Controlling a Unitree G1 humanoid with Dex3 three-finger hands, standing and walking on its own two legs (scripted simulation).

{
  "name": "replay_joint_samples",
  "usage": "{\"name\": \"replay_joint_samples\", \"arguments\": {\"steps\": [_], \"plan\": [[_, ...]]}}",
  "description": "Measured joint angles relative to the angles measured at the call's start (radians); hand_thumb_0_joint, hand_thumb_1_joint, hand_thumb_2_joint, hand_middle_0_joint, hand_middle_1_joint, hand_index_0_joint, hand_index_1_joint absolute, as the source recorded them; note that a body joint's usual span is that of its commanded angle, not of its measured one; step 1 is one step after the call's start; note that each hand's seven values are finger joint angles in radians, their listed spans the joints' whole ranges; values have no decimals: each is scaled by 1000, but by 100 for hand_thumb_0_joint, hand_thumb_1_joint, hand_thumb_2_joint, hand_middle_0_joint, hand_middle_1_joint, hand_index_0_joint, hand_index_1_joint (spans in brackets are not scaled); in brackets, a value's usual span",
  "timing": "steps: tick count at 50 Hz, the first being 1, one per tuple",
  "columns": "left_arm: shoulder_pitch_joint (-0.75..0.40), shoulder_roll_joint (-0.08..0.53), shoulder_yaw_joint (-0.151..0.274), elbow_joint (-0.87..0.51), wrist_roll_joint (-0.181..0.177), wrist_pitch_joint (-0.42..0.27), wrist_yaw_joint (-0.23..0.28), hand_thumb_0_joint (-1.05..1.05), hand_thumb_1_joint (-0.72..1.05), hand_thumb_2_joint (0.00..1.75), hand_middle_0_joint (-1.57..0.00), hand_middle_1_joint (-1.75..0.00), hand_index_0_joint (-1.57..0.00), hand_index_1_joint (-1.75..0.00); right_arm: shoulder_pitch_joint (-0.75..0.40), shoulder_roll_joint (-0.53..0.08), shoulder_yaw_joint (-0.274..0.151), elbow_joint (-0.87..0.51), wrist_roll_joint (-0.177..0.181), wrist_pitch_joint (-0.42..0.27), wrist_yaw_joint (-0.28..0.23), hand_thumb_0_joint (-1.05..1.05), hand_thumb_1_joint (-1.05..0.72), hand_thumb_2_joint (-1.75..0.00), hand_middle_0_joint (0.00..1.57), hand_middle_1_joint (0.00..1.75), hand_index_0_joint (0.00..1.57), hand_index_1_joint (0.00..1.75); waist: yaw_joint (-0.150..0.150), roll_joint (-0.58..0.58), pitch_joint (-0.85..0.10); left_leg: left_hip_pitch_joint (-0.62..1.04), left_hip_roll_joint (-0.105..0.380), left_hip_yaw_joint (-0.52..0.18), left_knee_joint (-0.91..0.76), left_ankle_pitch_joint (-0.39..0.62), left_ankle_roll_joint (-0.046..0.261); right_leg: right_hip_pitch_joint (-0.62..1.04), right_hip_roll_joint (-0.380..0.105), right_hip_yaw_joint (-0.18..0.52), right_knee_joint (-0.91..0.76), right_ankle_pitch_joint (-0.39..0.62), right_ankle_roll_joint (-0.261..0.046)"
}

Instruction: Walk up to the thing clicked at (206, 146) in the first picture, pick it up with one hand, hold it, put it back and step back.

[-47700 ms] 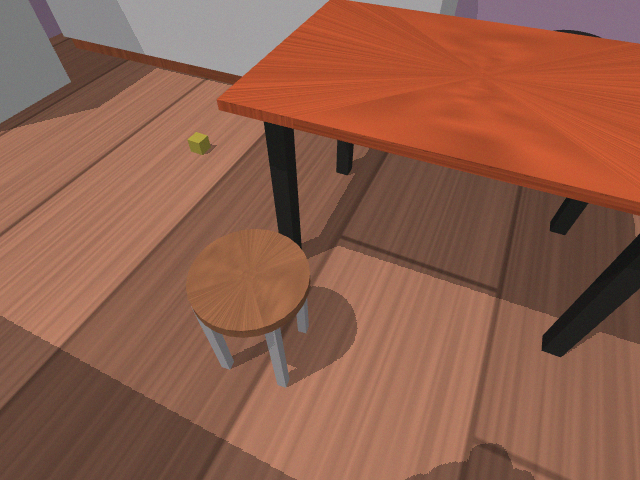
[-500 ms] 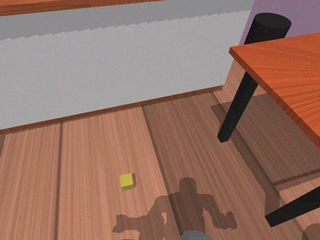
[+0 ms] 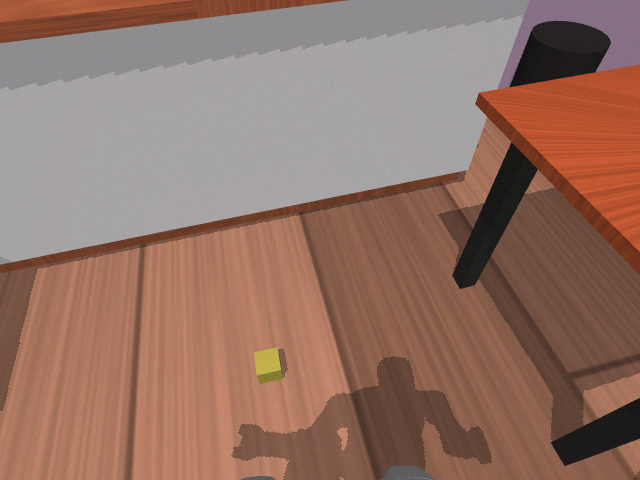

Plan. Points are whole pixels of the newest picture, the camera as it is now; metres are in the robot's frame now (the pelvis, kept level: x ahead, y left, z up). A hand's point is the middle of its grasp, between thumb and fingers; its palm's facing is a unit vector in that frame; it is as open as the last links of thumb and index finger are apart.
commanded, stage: stand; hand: left
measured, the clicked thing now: (268, 365) +0.53 +0.18 -0.72
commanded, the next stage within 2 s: none
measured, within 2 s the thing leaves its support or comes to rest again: neither
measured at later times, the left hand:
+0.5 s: hand out of the picture +0.08 +0.25 -0.13, palm faces -0.02 -0.94 -0.34, open 7.4 cm
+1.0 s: hand out of the picture +0.11 +0.24 -0.13, palm faces -0.04 -0.94 -0.35, open 7.4 cm
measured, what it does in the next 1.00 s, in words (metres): stands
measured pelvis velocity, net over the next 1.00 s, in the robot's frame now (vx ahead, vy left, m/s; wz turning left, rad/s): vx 0.03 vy -0.01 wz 0.00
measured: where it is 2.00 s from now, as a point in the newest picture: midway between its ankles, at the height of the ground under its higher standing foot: outside the picture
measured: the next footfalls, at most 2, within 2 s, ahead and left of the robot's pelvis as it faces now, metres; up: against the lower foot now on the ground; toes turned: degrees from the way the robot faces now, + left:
none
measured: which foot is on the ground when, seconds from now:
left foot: down 0.00-1.00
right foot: down 0.00-1.00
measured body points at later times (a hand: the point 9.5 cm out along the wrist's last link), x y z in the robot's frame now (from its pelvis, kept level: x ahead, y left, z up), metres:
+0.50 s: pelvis +0.02 +0.00 +0.02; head +0.02 +0.00 +0.47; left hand +0.09 +0.30 -0.11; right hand +0.13 -0.30 -0.10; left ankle +0.03 +0.14 -0.72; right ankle +0.04 -0.15 -0.72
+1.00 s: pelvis +0.03 -0.01 +0.03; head +0.04 -0.01 +0.48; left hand +0.11 +0.29 -0.10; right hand +0.09 -0.32 -0.11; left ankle +0.03 +0.14 -0.72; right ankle +0.04 -0.15 -0.72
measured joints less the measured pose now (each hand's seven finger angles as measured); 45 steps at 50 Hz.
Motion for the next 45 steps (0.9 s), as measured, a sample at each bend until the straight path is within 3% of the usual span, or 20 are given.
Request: {"name": "replay_joint_samples", "arguments": {"steps": [1,3,5,9,21,45], "plan": [[-3,-2,-3,12,-5,5,-1,1,90,90,-20,-30,-20,-30,-2,10,6,6,-2,-6,0,1,-91,-90,20,30,20,30,-4,-1,-4,4,3,-5,-6,1,0,11,12,6,-15,-13,-4],[-7,-6,-8,33,-10,4,-5,1,90,90,-20,-30,-20,-30,-14,29,18,20,1,-8,0,1,-91,-90,20,30,20,30,-4,-10,-6,23,9,-9,-30,8,-1,46,24,9,-77,54,-7],[-11,-13,-15,55,-6,-2,-9,1,90,90,-20,-30,-20,-30,-33,44,28,35,9,-11,-2,1,-91,-90,20,30,20,30,-4,-16,-9,42,13,-12,-54,16,-3,76,26,5,-125,84,19],[-26,-30,-32,96,-6,-2,-19,1,90,90,-20,-30,-20,-30,-75,62,39,59,16,-21,-3,1,-90,-90,20,30,20,30,1,-28,-18,84,15,-7,-121,44,-2,117,26,7,-192,106,26],[-68,-54,-49,156,2,-16,-20,1,90,90,-20,-30,-20,-30,-170,48,32,103,23,-18,-3,1,-90,-90,20,30,20,30,-1,-13,-27,135,22,-10,-237,100,-10,167,32,-1,-304,159,24],[-107,-43,-34,170,0,-8,-16,1,90,90,-20,-30,-20,-30,-115,39,35,165,15,-4,-3,1,-91,-90,20,30,20,30,-24,2,-28,153,39,-14,-299,124,-28,176,48,-7,-344,171,8]]}}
